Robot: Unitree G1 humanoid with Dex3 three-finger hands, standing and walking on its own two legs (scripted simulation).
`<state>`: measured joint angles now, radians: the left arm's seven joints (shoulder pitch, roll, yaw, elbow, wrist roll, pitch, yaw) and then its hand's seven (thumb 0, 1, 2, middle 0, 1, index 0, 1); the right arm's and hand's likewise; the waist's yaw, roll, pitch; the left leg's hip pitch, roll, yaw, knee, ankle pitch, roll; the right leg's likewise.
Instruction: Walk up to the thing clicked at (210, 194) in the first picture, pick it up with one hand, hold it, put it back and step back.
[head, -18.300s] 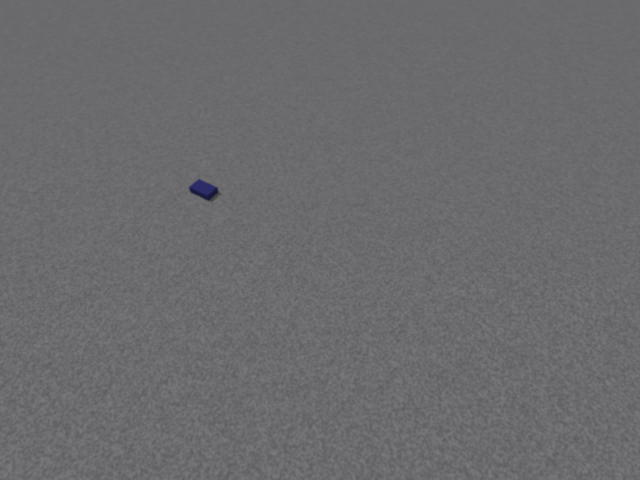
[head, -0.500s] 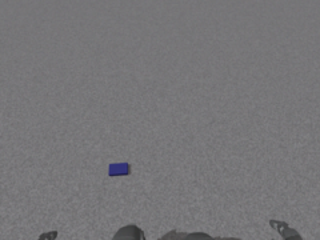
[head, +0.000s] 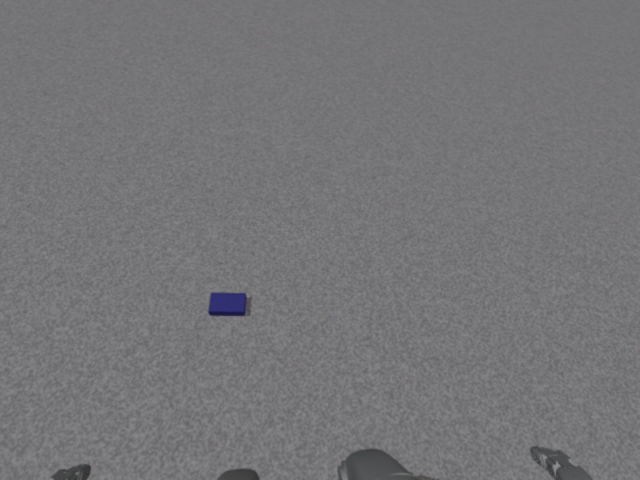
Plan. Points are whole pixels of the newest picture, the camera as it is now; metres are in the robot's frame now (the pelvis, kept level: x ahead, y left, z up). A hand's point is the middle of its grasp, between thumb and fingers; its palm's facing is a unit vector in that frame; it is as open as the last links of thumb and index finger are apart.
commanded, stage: walk up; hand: left
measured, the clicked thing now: (227, 304) +0.69 +0.24 -0.75
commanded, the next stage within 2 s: stand in 1.14 s
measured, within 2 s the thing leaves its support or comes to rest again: neither
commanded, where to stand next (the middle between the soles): +0.32 -0.03 m, yaw +3 degrees
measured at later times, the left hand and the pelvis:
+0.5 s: hand out of the picture +0.01 +0.24 -0.15, palm faces +0.05 -0.92 -0.38, open 7.4 cm; pelvis -0.06 -0.03 +0.00, yaw +1 degrees
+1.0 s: hand out of the picture +0.03 +0.24 -0.15, palm faces +0.06 -0.93 -0.36, open 7.4 cm; pelvis -0.03 -0.02 +0.00, yaw +2 degrees
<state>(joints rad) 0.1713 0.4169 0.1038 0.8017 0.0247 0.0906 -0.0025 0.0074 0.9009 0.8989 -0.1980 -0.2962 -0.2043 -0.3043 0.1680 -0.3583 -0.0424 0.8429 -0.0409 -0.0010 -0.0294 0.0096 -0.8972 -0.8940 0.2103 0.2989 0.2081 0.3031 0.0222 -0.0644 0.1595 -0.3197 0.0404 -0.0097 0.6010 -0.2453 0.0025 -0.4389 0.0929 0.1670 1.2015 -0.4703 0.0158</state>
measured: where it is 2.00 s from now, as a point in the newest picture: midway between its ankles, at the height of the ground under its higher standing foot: outside the picture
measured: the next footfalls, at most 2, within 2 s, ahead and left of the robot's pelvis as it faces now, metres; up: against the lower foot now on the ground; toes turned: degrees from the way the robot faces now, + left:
right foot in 0.14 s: -0.03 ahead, -0.15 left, +0.00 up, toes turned +1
left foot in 0.40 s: +0.02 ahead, +0.09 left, +0.00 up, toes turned +0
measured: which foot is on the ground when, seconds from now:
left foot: down 0.00-0.16, up 0.18-0.38, down 0.40-1.00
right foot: up 0.00-0.12, down 0.14-1.00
